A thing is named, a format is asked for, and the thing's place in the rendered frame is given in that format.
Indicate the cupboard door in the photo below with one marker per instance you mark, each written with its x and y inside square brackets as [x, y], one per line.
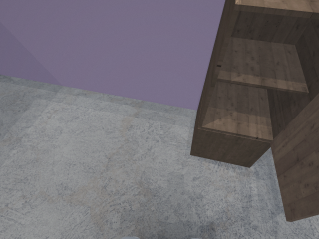
[295, 154]

